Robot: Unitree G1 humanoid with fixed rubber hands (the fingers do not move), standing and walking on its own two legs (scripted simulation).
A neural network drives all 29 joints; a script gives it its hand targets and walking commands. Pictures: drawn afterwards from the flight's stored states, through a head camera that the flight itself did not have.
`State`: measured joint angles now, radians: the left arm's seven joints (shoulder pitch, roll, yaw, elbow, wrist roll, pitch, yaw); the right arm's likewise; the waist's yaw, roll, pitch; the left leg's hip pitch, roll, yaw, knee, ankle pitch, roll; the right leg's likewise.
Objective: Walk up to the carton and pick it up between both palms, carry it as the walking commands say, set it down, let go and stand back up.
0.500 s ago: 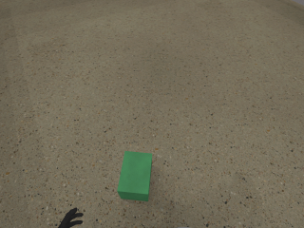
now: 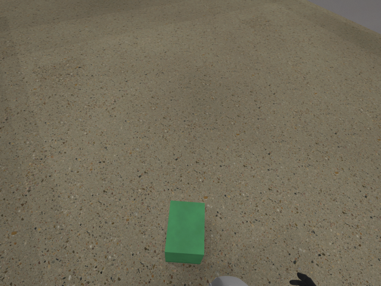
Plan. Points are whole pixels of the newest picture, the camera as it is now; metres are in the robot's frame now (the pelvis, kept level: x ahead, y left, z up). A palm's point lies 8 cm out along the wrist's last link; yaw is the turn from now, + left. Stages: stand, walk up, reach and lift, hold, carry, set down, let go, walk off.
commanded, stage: walk up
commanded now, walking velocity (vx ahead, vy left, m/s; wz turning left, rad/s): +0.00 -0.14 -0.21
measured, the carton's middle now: (185, 232) +0.43 -0.02 -0.68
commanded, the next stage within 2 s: none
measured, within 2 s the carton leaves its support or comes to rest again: neither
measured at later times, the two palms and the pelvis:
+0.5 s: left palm out of the picture +0.10 +0.21 -0.13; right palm out of the picture +0.04 -0.26 -0.13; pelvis +0.02 -0.03 +0.00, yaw -1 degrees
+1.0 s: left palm out of the picture +0.08 +0.22 -0.14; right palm out of the picture +0.04 -0.28 -0.14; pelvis +0.02 -0.03 +0.00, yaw -5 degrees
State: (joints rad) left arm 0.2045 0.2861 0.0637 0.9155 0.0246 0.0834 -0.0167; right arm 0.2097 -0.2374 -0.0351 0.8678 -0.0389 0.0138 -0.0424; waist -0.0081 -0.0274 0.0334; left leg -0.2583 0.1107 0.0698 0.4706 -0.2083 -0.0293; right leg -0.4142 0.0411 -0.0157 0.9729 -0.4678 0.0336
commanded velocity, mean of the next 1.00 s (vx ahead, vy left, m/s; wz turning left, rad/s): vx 0.00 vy -0.01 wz -0.09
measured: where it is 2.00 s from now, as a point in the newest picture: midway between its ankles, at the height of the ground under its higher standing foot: outside the picture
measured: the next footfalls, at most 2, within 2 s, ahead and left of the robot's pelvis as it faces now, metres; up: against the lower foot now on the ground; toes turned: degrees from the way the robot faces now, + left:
right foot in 0.18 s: +0.04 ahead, -0.15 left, +0.00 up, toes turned -1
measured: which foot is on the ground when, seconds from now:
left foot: down 0.00-1.00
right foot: up 0.00-0.16, down 0.18-1.00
